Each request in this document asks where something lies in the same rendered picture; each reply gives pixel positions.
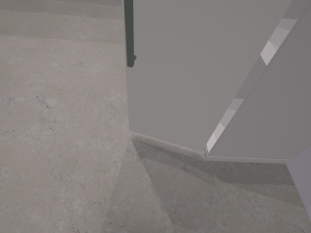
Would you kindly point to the fridge door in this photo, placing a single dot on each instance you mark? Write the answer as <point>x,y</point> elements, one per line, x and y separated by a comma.
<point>192,56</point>

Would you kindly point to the handle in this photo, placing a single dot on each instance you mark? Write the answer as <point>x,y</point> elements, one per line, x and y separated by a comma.
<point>129,32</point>

